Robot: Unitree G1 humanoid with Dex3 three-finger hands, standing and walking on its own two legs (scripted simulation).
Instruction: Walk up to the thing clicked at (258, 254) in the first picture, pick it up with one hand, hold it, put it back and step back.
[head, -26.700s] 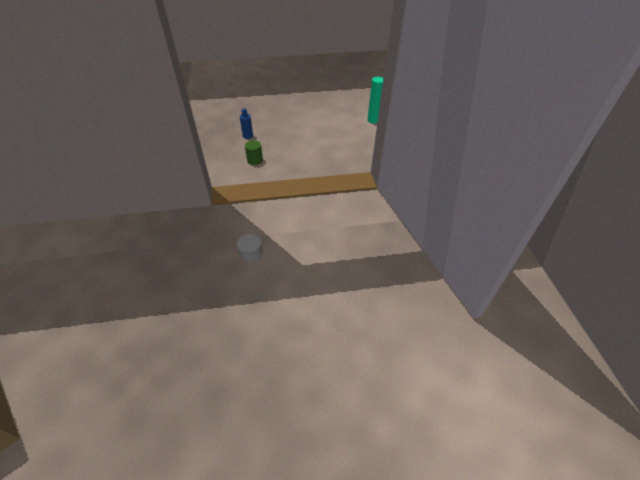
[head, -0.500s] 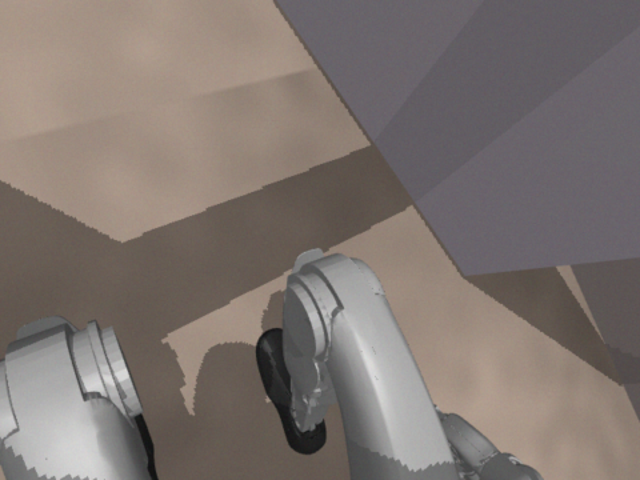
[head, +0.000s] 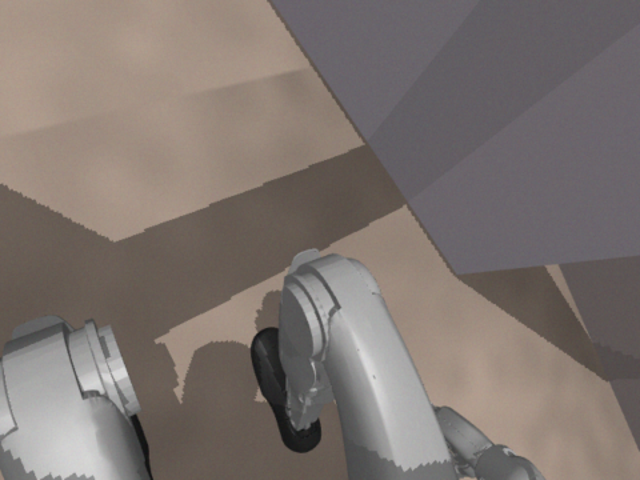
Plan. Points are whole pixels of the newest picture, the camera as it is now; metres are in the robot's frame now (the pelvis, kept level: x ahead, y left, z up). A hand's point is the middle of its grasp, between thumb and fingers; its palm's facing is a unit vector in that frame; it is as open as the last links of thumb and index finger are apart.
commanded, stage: open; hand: left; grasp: from above
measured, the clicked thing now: out of the picture +0.41 +0.35 -0.27
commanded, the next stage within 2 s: withdraw in 0.40 s
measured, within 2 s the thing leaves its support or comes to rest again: rests again in 0.86 s
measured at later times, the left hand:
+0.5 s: hand out of the picture +0.41 +0.34 -0.24, palm faces -0.43 -0.19 -0.88, open 13.8 cm
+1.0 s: hand out of the picture +0.40 +0.39 -0.09, palm faces -0.38 -0.08 -0.92, open 14.1 cm
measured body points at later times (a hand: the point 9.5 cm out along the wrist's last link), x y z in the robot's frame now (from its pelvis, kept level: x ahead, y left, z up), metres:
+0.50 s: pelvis +0.00 +0.00 +0.00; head +0.25 +0.14 +0.34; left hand +0.42 +0.35 -0.19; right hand +0.08 -0.25 -0.06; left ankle +0.06 +0.13 -0.26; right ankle +0.11 -0.11 -0.26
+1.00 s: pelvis +0.00 +0.00 +0.04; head +0.20 +0.09 +0.43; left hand +0.41 +0.39 -0.04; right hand +0.13 -0.25 -0.07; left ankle +0.06 +0.13 -0.26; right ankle +0.11 -0.11 -0.26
